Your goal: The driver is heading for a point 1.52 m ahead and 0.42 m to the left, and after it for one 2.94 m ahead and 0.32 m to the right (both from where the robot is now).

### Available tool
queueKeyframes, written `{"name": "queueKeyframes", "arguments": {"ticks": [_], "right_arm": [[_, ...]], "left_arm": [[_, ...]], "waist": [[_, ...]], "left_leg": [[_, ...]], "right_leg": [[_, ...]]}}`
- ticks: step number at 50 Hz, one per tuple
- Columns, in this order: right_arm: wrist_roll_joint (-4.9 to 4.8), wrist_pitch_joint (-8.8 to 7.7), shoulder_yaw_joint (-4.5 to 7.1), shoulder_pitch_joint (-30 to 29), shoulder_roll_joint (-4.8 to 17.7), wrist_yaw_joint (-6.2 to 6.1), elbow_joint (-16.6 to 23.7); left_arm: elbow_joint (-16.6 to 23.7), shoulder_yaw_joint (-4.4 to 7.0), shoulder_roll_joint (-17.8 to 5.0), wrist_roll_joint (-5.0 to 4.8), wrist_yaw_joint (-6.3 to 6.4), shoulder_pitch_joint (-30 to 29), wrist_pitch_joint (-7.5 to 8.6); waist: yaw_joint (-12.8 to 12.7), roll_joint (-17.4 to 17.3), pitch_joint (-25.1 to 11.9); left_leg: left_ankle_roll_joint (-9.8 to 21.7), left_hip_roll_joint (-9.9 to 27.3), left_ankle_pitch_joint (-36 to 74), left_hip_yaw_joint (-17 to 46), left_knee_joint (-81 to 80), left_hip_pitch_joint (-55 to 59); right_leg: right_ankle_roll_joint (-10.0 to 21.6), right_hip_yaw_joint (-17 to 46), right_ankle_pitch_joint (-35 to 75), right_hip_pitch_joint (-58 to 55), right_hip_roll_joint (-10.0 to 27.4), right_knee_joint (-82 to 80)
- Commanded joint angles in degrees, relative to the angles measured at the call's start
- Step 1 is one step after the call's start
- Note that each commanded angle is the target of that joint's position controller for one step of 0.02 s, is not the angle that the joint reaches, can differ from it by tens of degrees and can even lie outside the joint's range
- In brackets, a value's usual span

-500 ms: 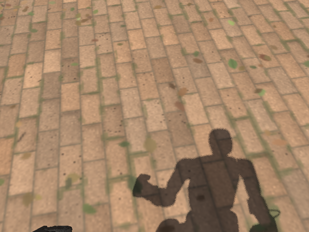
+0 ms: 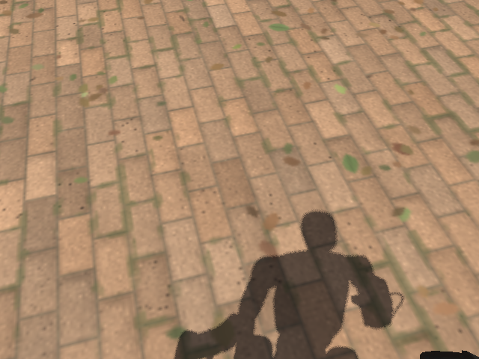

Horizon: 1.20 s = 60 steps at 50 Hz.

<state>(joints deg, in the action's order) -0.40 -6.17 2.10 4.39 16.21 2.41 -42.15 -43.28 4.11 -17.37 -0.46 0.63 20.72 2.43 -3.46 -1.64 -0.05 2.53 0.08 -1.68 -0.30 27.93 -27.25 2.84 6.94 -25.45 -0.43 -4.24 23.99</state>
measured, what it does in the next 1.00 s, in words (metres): walks ahead, turning left: right foot, then left foot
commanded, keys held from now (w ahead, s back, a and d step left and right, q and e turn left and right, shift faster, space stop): w+q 0.74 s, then w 0.26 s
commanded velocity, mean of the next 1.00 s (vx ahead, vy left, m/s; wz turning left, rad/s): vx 0.50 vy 0.00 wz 0.42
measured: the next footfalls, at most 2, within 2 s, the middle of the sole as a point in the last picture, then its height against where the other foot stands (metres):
right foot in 0.50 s outside the picture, level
left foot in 1.00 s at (159, 311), level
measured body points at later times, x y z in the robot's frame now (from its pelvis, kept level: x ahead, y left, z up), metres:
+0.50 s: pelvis +0.28 +0.02 +0.00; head +0.30 +0.03 +0.45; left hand +0.48 +0.30 -0.05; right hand +0.34 -0.26 -0.11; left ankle +0.13 +0.10 -0.72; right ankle +0.43 -0.06 -0.73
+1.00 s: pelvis +0.52 +0.13 +0.00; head +0.55 +0.15 +0.45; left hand +0.36 +0.37 -0.13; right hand +0.84 +0.06 -0.07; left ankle +0.58 +0.29 -0.72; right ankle +0.43 -0.07 -0.72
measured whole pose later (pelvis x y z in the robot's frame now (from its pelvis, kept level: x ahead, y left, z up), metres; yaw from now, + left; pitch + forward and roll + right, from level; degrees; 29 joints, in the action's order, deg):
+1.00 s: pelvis +0.52 +0.13 +0.00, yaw +30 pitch +2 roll -2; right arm -0.7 -2.5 1.8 2.3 15.0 2.7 -34.8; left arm -50.8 4.0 -17.3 -1.8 -0.5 22.4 3.6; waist -5.5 -1.6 2.0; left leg 4.1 1.9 -5.5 -0.4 30.9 -29.5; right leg -2.1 -8.8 -23.1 -4.9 1.6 17.1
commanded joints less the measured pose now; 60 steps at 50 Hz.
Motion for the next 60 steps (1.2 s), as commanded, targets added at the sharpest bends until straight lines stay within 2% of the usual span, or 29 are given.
{"name": "queueKeyframes", "arguments": {"ticks": [1,2,3,4,5,6,10,16,21,24,25,26,27,28,29,30,32,35,40,46,48,50,51,52,53,54,56,57,60], "right_arm": [[0.44,-0.76,4.43,16.1,13.7,-0.06,0.2],[-0.14,-0.27,5.08,18.7,15.9,0.58,-1.2],[-1.65,-0.16,3.79,17.9,10.8,0.71,-0.7],[-1.17,0.19,3.21,14.4,8.7,0.33,0.4],[-0.31,0.57,3.04,12.5,8.5,0.12,1.1],[-0.06,0.81,2.79,11.3,7.8,-0.12,1.4],[-0.35,1.09,2.66,11.6,7.6,-1.34,1.7],[-1.08,2.47,3.46,16.2,9.5,-3.25,0.0],[-1.41,3.78,3.57,19.5,9.1,-3.85,-1.0],[-1.24,4.23,3.75,16.9,8.7,-3.88,0.0],[-0.75,4.07,3.02,15.8,6.6,-3.56,1.0],[0.65,3.86,1.87,17.1,3.3,-3.55,2.4],[-1.49,3.35,1.14,25.5,1.6,-3.41,3.7],[-2.13,3.49,2.27,23.7,7.7,-3.61,1.8],[-1.62,3.80,3.01,17.2,9.9,-3.47,2.6],[-1.08,4.01,3.04,14.6,9.0,-3.48,3.0],[-0.91,4.23,3.19,13.2,7.1,-2.84,4.1],[-1.11,4.92,2.64,11.7,4.3,-2.36,5.5],[-0.67,4.09,1.58,5.7,2.6,-1.36,7.4],[-0.73,3.00,0.95,-4.6,2.9,0.19,11.1],[-0.43,2.98,1.60,-3.4,4.5,0.34,11.5],[-0.12,3.16,4.00,9.9,8.7,-0.28,7.6],[0.05,3.66,5.49,19.7,13.0,-1.23,5.6],[0.14,3.70,5.89,20.5,17.8,-1.42,5.1],[-0.09,3.43,4.51,21.3,12.3,-1.25,5.7],[0.21,3.02,3.72,18.1,10.3,-1.20,5.3],[0.55,2.39,2.85,11.6,7.1,-1.08,5.2],[1.06,1.96,2.42,9.8,5.5,-0.99,5.3],[1.02,0.28,2.80,8.3,5.5,-0.96,3.7]], "left_arm": [[3.8,0.61,-5.3,1.66,0.82,1.5,0.27],[4.4,-0.39,-1.7,0.97,0.36,7.0,1.35],[4.6,0.02,-6.2,0.01,-0.04,2.7,2.31],[6.1,0.48,-7.9,-0.92,-0.46,-4.1,3.07],[6.9,0.26,-7.2,-0.16,-0.45,-7.9,3.74],[7.5,0.47,-6.7,0.91,-0.44,-9.1,4.15],[8.0,0.27,-4.4,1.55,-0.31,-8.2,3.43],[10.3,-0.75,-1.7,0.97,-0.59,-19.7,3.71],[11.6,-0.14,-3.3,0.06,-1.69,-24.8,4.85],[9.7,1.30,-6.0,0.00,-1.33,-17.4,5.51],[8.6,2.15,-7.9,0.75,-0.89,-10.4,5.69],[7.7,2.95,-11.4,1.04,-0.36,-1.1,5.31],[5.5,3.45,-13.7,1.10,-0.99,0.8,4.44],[6.8,2.26,-7.6,0.24,-1.10,-1.9,4.20],[7.0,1.46,-4.7,0.19,-0.88,-4.2,3.93],[6.8,1.05,-4.2,0.64,-0.98,-6.6,3.73],[5.7,0.59,-3.1,1.27,-0.96,-8.6,3.76],[4.0,1.08,-4.0,0.70,-1.07,-8.6,4.45],[1.3,1.68,-6.6,0.54,-1.12,-7.1,4.17],[-3.2,2.13,-9.7,-1.31,-1.21,-1.1,2.61],[-4.2,2.29,-10.8,-1.65,-0.98,-1.0,1.84],[-4.7,1.73,-10.4,-1.62,-0.49,-1.4,1.25],[-3.3,0.45,-8.0,-0.02,-0.24,-1.3,1.57],[-1.8,-2.00,-0.7,0.79,-1.02,5.3,2.65],[-3.0,-0.63,-6.4,-0.66,-1.46,1.4,3.71],[-1.0,0.02,-8.4,-2.47,-1.71,-3.6,4.12],[-1.0,-0.03,-7.2,-1.27,-1.20,-6.5,3.90],[-1.6,0.11,-6.7,-1.14,-1.26,-4.8,3.08],[-2.6,-0.28,-3.6,-1.26,-0.97,-3.0,0.73]], "waist": [[8.0,-2.3,-15.1],[5.0,-18.2,-17.4],[7.3,-10.6,-13.7],[8.0,-5.4,-6.3],[7.5,-0.3,-3.0],[6.2,1.1,-1.1],[3.6,-2.9,-1.7],[7.2,-3.1,0.4],[8.0,-3.9,0.7],[3.2,-5.5,-1.7],[-0.3,-4.0,-7.8],[-2.9,4.3,-16.7],[1.7,23.6,-20.1],[0.5,14.0,-13.2],[-0.8,8.3,-6.0],[0.3,4.3,-2.2],[2.4,6.4,0.8],[2.9,7.1,1.5],[1.6,4.4,1.9],[-0.8,4.7,4.5],[1.4,6.3,2.8],[9.0,6.1,-5.5],[12.8,1.2,-12.9],[7.6,-13.5,-20.6],[10.9,-7.3,-22.4],[10.5,-5.9,-13.1],[6.8,-2.0,-4.8],[4.7,-3.0,-3.7],[2.5,-2.6,-1.1]], "left_leg": [[9.5,10.0,2.2,15.7,1.0,30.4],[17.5,18.7,-12.1,42.6,-8.0,45.0],[15.6,18.5,-24.2,45.8,-11.6,44.7],[13.5,16.7,-22.0,37.9,-12.3,37.8],[12.6,14.4,-15.8,32.6,-12.9,31.5],[12.4,12.6,-9.5,29.1,-13.5,27.3],[13.0,9.1,3.1,22.2,-15.5,21.4],[9.7,5.0,3.3,17.3,-15.0,15.4],[8.4,6.8,-0.3,23.5,-9.9,20.0],[6.2,6.0,6.0,25.1,-2.8,20.5],[4.6,3.3,6.4,22.4,7.0,16.7],[2.3,-1.7,-9.4,16.1,23.3,8.2],[-0.1,-6.2,-34.0,11.3,38.1,-11.1],[-1.0,-0.8,-30.5,12.1,44.0,-16.4],[-1.4,0.7,-24.8,10.4,44.6,-17.0],[-2.0,2.5,-20.9,8.9,43.5,-15.1],[-2.3,5.2,-17.1,8.2,39.9,-12.1],[-3.1,6.6,-14.4,6.5,36.5,-12.5],[-3.2,6.2,-2.0,5.1,21.2,-11.6],[-0.5,3.6,-1.6,0.9,6.7,-8.3],[1.4,1.5,-6.4,-1.0,4.1,-3.8],[4.4,-2.0,-2.9,-3.5,0.1,17.4],[7.5,6.6,0.8,7.2,2.9,35.6],[17.2,21.2,-9.7,36.4,-3.0,51.4],[17.0,21.7,-14.1,41.6,-7.6,50.6],[14.6,20.0,-10.7,31.8,-8.6,43.8],[11.8,15.7,-1.6,19.8,-11.5,29.2],[11.2,14.4,0.5,16.4,-13.7,24.5],[11.6,14.3,1.9,9.8,-19.3,17.9]], "right_leg": [[2.2,-1.6,35.3,12.8,7.2,29.7],[-2.1,-3.4,-3.7,34.7,-1.4,45.8],[-1.5,1.6,-5.1,42.0,2.0,50.2],[-1.1,0.8,0.4,44.5,4.2,49.2],[-1.0,-0.4,3.7,43.4,5.9,46.5],[-1.4,-0.7,6.2,41.9,7.3,42.2],[-4.3,-2.5,8.7,37.0,8.0,31.9],[-6.8,-3.4,27.1,31.9,4.7,11.2],[-5.5,-1.8,26.6,27.8,2.6,3.3],[-2.1,-2.7,23.3,16.7,3.0,-1.1],[0.8,0.3,23.2,4.3,7.6,0.3],[4.2,11.5,20.8,-11.2,18.0,1.6],[12.9,37.2,8.1,-22.8,29.0,-3.8],[11.2,36.4,-1.9,-17.2,27.7,-6.1],[8.7,26.1,0.9,-9.8,24.7,-7.0],[7.6,19.4,8.5,-3.1,22.1,-8.4],[6.9,10.8,16.6,4.2,18.8,-11.2],[8.2,3.9,22.1,6.9,18.3,-14.6],[8.3,-5.2,30.4,6.0,17.0,-15.9],[7.0,-8.0,33.7,-0.5,19.6,-14.2],[5.9,-8.8,45.6,-3.5,20.3,-9.5],[2.9,-13.0,57.9,0.9,17.0,6.8],[0.5,-14.3,41.7,14.0,14.5,23.5],[-2.8,-11.3,-4.4,35.3,4.1,43.3],[-2.3,-2.1,-8.8,40.4,5.3,49.9],[-1.6,-2.6,-4.7,44.7,7.7,50.9],[-1.8,-3.6,3.9,41.5,11.7,44.6],[-2.1,-2.7,6.5,37.6,12.9,43.3],[-3.5,-1.7,10.7,35.2,12.9,40.4]]}}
